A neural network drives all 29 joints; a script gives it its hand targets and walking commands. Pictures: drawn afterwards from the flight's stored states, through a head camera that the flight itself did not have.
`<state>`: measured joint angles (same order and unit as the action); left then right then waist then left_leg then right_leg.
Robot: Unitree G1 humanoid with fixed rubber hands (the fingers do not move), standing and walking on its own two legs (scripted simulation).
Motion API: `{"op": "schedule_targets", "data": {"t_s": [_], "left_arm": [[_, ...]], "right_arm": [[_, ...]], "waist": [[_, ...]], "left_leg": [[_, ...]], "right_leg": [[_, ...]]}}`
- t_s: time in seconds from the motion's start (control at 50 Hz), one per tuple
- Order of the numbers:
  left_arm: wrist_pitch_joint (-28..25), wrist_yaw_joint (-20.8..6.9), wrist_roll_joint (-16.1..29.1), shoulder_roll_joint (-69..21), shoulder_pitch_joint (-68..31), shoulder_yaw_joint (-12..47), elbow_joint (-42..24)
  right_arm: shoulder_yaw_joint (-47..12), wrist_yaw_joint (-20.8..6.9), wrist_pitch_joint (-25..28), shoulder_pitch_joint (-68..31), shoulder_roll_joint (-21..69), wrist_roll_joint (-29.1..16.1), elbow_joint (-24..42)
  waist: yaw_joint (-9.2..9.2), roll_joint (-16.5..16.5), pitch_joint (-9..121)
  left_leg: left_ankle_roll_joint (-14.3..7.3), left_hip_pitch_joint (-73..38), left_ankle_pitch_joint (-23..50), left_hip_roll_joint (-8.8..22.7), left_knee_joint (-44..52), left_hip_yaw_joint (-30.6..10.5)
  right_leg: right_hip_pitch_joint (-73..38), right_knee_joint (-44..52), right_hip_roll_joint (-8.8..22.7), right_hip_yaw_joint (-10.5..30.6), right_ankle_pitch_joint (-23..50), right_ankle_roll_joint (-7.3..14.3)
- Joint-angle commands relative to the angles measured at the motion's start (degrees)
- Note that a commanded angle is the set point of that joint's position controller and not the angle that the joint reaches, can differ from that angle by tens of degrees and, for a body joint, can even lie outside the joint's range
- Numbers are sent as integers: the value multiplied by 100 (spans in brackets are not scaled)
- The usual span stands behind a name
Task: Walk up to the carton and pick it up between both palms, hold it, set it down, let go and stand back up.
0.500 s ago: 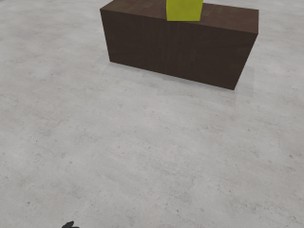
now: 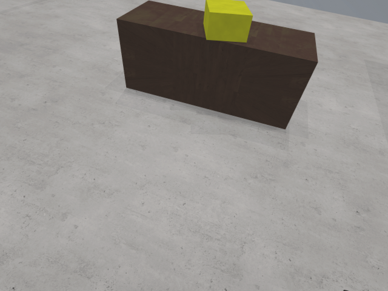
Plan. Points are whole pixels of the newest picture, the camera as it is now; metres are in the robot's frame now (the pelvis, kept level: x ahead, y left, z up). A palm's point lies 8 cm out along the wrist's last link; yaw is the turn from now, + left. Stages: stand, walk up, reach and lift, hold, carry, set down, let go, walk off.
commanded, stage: walk up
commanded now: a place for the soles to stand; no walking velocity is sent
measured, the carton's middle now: (225, 19) +1.84 -0.23 -0.10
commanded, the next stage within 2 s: none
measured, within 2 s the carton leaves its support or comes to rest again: neither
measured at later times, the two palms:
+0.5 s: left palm (80, 218) +0.34 +0.31 -0.15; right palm (322, 257) +0.24 -0.30 -0.10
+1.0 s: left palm (91, 135) +0.65 +0.37 -0.13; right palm (271, 162) +0.51 -0.23 -0.07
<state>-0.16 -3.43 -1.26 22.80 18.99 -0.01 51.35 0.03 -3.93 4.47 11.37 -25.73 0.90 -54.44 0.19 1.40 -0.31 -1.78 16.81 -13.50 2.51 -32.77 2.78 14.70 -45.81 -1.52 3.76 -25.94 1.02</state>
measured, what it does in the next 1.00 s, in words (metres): walks ahead: right foot, then left foot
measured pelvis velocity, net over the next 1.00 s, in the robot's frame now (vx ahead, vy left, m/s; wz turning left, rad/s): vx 0.52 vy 0.09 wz -0.20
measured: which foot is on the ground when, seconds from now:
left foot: down 0.00-0.54, up 0.56-0.84, down 0.86-1.00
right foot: up 0.00-0.48, down 0.50-0.86, up 0.88-1.00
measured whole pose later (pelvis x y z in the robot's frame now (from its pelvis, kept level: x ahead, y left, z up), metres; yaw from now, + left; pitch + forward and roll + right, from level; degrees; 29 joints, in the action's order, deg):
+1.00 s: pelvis +0.52 +0.09 +0.00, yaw -12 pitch -4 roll -4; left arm -3.8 -2.1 -0.5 24.2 15.8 0.0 51.2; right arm 0.4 -4.0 5.0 16.1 -22.7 0.9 -53.5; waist 0.1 2.4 -1.2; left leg -1.5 17.9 -14.1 5.9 -35.0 6.6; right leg 18.2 -62.1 -2.5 3.9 -20.0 1.5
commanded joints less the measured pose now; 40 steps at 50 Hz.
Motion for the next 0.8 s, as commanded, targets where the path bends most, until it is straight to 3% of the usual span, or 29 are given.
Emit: {"op": "schedule_targets", "data": {"t_s": [0.0,0.02,0.08,0.12,0.14,0.16,0.22,0.24,0.26,0.32,0.34,0.36,0.38,0.42,0.44,0.46,0.48,0.5,0.52,0.54,0.56,0.58,0.62,0.64,0.66,0.68,0.7,0.74,0.78], "left_arm": [[-230,-101,244,1520,-46,-528,-169],[-175,-164,173,1491,372,-600,54],[-75,-209,212,1394,162,-567,84],[-32,-199,200,1438,-142,-543,-29],[-57,-202,154,1341,-72,-513,-8],[-23,-189,186,1444,-259,-526,-72],[-24,-207,190,1303,-444,-446,-80],[-51,-192,228,1308,-416,-447,-124],[-54,-159,206,1160,-575,-384,-328],[-117,-111,205,1053,-1276,-310,-614],[-144,-99,193,1181,-1606,-315,-698],[-136,-73,185,1073,-1758,-272,-810],[-184,-39,124,925,-1906,-237,-844],[-226,65,73,1008,-1332,-317,-671],[-281,101,89,1008,-561,-356,-422],[-372,96,108,1248,691,-498,-79],[-360,148,74,1955,1519,-731,87],[-378,216,68,2190,1761,-815,-43],[-384,292,216,2251,1708,-815,-15],[-415,325,268,2079,1363,-794,-87],[-434,388,275,1860,1017,-685,-93],[-480,401,260,1620,677,-606,-98],[-561,342,135,1509,-184,-614,-323],[-611,286,170,1468,-221,-627,-288],[-642,268,125,1491,-410,-600,-388],[-646,219,105,1601,-385,-624,-358],[-673,166,55,1731,-428,-671,-346],[-677,102,37,1911,-717,-670,-483],[-677,106,26,1826,-861,-601,-550]], "right_arm": [[691,237,215,-294,-1674,59,307],[689,229,226,-448,-1523,79,447],[679,210,212,41,-1309,105,373],[742,209,197,242,-1459,95,415],[721,254,168,388,-1380,10,403],[720,227,179,507,-1423,49,455],[712,249,175,641,-1211,41,444],[688,245,175,628,-1243,64,391],[682,247,184,660,-1209,73,391],[683,211,42,765,-1210,213,485],[679,213,21,947,-1159,185,399],[691,226,-37,1031,-1203,213,461],[713,223,-63,1056,-1129,292,404],[758,259,-91,756,-1224,223,546],[688,245,-42,514,-1171,128,562],[646,263,-49,235,-1051,27,807],[493,231,-22,430,-691,-7,867],[431,210,15,159,-790,-61,991],[519,264,63,-255,-1279,-37,985],[527,282,166,-489,-1292,-20,1042],[499,234,234,-635,-1125,-109,1017],[498,180,260,-422,-1055,-105,919],[519,75,132,94,-952,-109,735],[471,6,69,-44,-822,-39,655],[525,-55,52,-156,-857,-50,813],[509,-64,40,-350,-819,-8,793],[508,-101,10,-479,-762,-31,768],[629,-179,26,-251,-855,9,500],[817,-138,86,266,-1179,73,224]], "waist": [[-195,-607,-673],[-331,-833,-391],[-91,-877,-653],[74,-815,-419],[22,-498,-557],[146,-645,-487],[104,-165,-962],[103,-217,-1044],[183,-626,-1072],[515,-471,-750],[625,0,-766],[677,-326,-597],[783,34,-526],[434,-333,-45],[-62,-758,492],[-644,-423,974],[-1062,526,1660],[-1254,1235,1466],[-1287,533,1241],[-1112,226,1011],[-845,165,357],[-588,-462,335],[-69,459,-294],[57,107,-577],[156,323,-684],[-17,283,-720],[-46,662,-858],[34,799,-678],[435,-177,-167]], "left_leg": [[731,-226,-3012,1465,3208,-2021],[658,-447,-2724,1132,3086,-1448],[766,-683,-1487,774,2851,-600],[634,-1427,-1807,880,2905,-769],[922,-1608,-1478,1053,2966,-808],[677,-1988,-1622,972,2912,-768],[996,-1715,-166,1066,2945,-351],[934,-1715,419,899,2756,-101],[715,-2062,781,932,2552,-40],[153,-2826,1198,954,2131,-3],[108,-3259,1564,882,1966,-42],[23,-3346,1882,955,1725,146],[156,-3668,2241,1010,1558,42],[275,-3421,3657,911,615,357],[167,-3120,3674,884,-129,467],[400,-1493,3392,683,-1408,478],[448,289,1550,172,-2518,326],[718,2400,-1677,-911,-4046,22],[571,2778,-2003,-709,-4904,-866],[451,2850,-1671,-237,-4800,-1220],[334,2802,-1185,-25,-4382,-1062],[263,2399,-973,128,-3889,-957],[182,1555,-729,416,-2923,-980],[112,1381,-469,446,-2409,-607],[155,1295,-486,589,-1806,-700],[127,1091,-385,431,-1320,-259],[138,632,-64,616,-1029,-69],[187,-143,597,428,-728,118],[198,-1347,969,255,-726,216]], "right_leg": [[1890,-1683,351,620,1228,107],[1765,-1811,231,242,1445,69],[1665,-1742,323,55,1967,20],[2138,-1733,263,141,2082,-112],[2300,-1600,234,282,2268,-64],[2542,-1679,202,129,2069,-98],[2406,-1175,222,221,2530,-62],[2292,-1038,297,188,2378,-93],[2529,-706,207,193,2286,-91],[2562,585,149,-329,1927,-32],[2860,937,61,-479,1800,4],[2776,1423,84,-662,1608,1],[2716,1954,-5,-976,1684,26],[1594,2141,-281,-1549,1308,98],[480,2346,-250,-1151,1943,226],[-1650,2232,151,-451,2451,547],[-3480,1788,1154,1164,940,1055],[-4548,2286,2485,4166,1032,2258],[-4268,2427,2851,4591,1515,2623],[-3914,2412,2502,3637,2150,2191],[-3031,2504,2148,2484,2974,1883],[-2331,2579,1874,1863,2709,1557],[-846,3089,1607,1225,1817,1343],[-275,3217,1346,880,1735,1259],[-97,3389,1362,901,1510,1243],[255,3385,1269,605,1349,1231],[964,3610,1188,574,398,1125],[1373,3460,1230,677,-358,990],[1799,2709,1292,736,-257,841]]}}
